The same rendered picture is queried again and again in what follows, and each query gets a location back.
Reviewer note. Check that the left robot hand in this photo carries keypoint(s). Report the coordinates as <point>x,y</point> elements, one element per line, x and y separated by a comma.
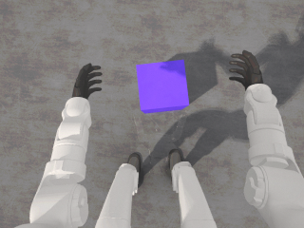
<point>82,85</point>

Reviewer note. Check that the carton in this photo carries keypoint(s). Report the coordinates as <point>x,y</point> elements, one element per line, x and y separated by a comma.
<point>162,86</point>

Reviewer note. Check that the left robot forearm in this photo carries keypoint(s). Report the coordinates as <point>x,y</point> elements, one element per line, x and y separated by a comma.
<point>67,162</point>

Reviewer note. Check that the robot left thigh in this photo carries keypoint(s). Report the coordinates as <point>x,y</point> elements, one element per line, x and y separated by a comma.
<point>116,212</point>

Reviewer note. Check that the right robot hand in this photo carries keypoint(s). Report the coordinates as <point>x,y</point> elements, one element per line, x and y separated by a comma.
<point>251,70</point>

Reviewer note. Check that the robot right upper arm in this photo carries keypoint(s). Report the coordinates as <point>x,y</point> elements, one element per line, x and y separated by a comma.
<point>277,194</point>

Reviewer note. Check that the left robot shin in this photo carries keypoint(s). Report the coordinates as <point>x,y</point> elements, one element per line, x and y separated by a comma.
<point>128,166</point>

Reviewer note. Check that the robot left upper arm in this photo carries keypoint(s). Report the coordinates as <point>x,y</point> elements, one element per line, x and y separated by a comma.
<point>59,206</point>

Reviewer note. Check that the right robot forearm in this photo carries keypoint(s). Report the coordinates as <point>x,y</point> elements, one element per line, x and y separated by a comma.
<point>268,145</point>

